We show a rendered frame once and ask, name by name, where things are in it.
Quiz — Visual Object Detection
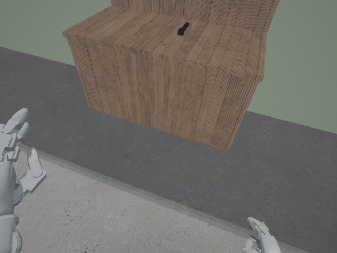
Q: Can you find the left robot forearm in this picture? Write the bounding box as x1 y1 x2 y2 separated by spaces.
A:
0 214 22 253

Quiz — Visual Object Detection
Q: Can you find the robot right hand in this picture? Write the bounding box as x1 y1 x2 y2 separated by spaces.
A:
243 217 281 253

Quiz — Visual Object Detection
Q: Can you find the tap lever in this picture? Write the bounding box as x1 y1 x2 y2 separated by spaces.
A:
178 22 189 36

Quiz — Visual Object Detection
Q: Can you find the robot left hand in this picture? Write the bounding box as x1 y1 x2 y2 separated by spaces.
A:
0 108 46 216

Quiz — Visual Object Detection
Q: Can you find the counter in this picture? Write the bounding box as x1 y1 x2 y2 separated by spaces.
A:
62 0 280 151

